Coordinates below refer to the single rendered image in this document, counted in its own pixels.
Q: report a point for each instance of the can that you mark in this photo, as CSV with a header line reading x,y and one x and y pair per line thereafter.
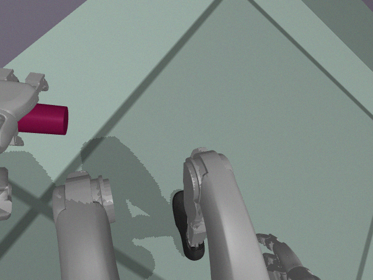
x,y
45,119

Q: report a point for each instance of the left robot arm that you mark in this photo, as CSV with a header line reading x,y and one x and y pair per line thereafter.
x,y
8,127

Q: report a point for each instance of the right robot hand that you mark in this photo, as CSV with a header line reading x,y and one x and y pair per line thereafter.
x,y
283,259

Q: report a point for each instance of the right robot arm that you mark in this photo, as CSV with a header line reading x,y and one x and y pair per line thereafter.
x,y
301,273

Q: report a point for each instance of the left robot hand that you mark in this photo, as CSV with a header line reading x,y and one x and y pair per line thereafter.
x,y
17,98

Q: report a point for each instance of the right robot foot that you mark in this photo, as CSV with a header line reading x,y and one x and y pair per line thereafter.
x,y
180,216

